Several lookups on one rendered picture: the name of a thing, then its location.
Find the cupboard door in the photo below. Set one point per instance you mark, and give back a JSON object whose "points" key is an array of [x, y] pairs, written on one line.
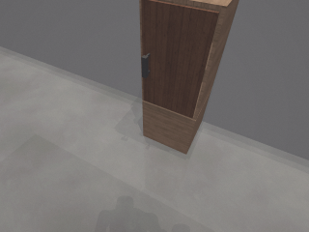
{"points": [[178, 38]]}

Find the handle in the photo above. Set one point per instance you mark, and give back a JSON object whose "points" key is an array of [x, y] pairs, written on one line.
{"points": [[145, 65]]}

